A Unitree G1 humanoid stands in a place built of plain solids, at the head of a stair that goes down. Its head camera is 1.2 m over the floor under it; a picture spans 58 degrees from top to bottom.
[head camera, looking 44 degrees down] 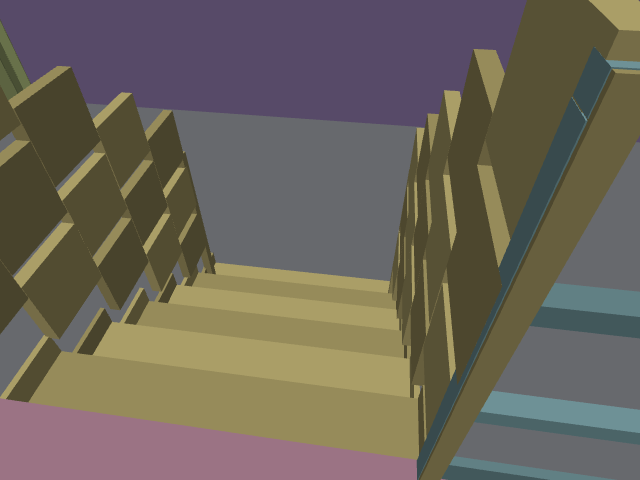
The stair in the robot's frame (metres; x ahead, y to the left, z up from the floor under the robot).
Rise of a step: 0.18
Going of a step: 0.26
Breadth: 1.32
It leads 8 degrees to the right of straight ahead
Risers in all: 7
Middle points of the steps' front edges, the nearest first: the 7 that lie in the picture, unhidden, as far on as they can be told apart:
0.50 0.34 0.00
0.76 0.31 -0.18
1.02 0.27 -0.36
1.27 0.23 -0.54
1.53 0.20 -0.72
1.79 0.16 -0.90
2.05 0.12 -1.09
